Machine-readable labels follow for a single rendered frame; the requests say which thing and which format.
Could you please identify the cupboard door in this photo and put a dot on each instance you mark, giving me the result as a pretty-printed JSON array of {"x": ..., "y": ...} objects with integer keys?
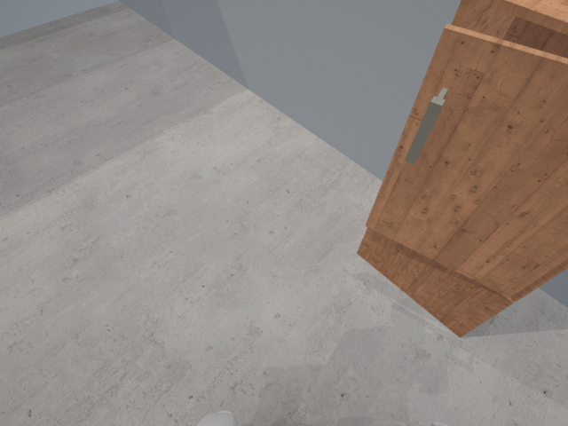
[{"x": 488, "y": 194}]

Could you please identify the handle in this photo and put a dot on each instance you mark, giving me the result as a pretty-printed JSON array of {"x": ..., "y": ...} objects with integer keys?
[{"x": 426, "y": 126}]

